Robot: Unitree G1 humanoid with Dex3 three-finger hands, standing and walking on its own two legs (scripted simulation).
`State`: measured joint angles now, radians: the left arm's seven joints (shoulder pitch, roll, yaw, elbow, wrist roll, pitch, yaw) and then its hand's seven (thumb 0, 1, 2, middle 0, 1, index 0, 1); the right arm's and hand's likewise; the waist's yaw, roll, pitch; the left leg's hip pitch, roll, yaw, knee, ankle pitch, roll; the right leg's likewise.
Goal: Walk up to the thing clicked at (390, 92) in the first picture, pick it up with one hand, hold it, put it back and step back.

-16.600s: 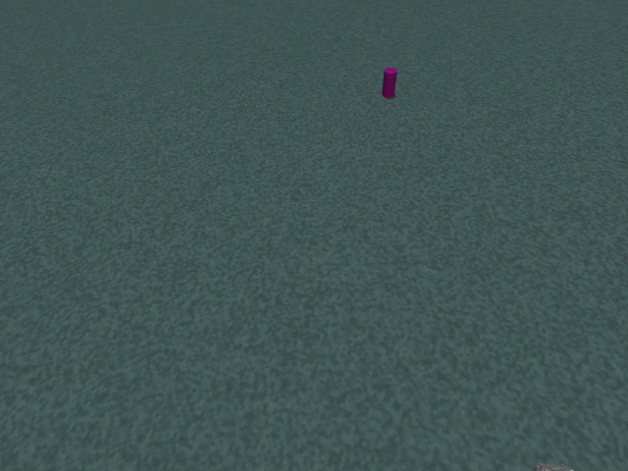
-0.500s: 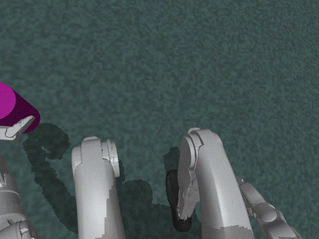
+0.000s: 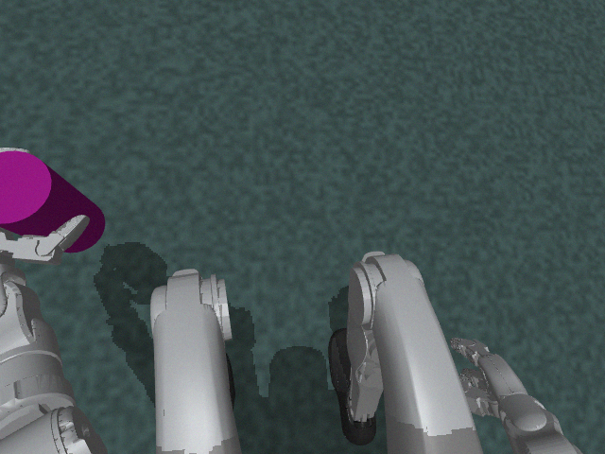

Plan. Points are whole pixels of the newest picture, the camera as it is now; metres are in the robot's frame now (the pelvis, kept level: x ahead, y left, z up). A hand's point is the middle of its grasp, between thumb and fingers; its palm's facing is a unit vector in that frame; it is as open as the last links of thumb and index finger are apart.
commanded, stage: settle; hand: left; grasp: from the side
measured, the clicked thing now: (47, 209) +0.40 +0.31 -0.07
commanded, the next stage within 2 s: lift in 0.30 s
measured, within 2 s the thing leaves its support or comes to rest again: neither
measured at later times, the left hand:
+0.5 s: hand (16, 193) +0.41 +0.32 -0.02, palm faces +0.38 -0.92 -0.06, open 10.7 cm
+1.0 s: hand out of the picture +0.38 +0.30 +0.09, palm faces +0.34 -0.94 -0.05, open 10.7 cm
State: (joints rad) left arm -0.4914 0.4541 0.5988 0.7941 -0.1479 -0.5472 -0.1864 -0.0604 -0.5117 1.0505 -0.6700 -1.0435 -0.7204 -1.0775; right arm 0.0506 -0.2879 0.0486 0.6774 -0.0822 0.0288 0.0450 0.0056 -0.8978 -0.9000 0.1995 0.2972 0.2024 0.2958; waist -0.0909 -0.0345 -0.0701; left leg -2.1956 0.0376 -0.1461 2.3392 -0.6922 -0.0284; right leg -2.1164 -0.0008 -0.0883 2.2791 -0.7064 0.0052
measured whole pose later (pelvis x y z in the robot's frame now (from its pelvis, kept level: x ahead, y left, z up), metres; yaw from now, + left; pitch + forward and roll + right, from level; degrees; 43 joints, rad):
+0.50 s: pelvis +0.00 +0.00 +0.02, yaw +1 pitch +32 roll -6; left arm -0.53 0.45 0.59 0.85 -0.13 -0.55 -0.19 -0.06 -0.53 1.07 -0.67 -1.06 -0.72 -1.09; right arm 0.08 -0.27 0.04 0.68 -0.07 0.00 0.04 0.01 -0.91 -0.90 0.20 0.30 0.20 0.30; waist -0.09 -0.02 -0.10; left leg -2.15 0.03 -0.12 2.26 -0.68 -0.02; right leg -2.07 -0.01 -0.07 2.21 -0.70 0.01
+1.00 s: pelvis +0.00 +0.01 +0.10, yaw +3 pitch +32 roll -5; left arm -0.35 0.35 0.48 0.52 -0.19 -0.39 -0.16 -0.06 -0.55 1.09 -0.68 -1.05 -0.73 -1.09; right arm 0.10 -0.26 0.00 0.63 0.00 -0.02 0.00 0.01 -0.92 -0.90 0.20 0.30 0.20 0.30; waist -0.05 0.01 -0.16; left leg -1.94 0.04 -0.09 2.03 -0.67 -0.01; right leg -1.87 -0.01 -0.06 1.98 -0.69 0.01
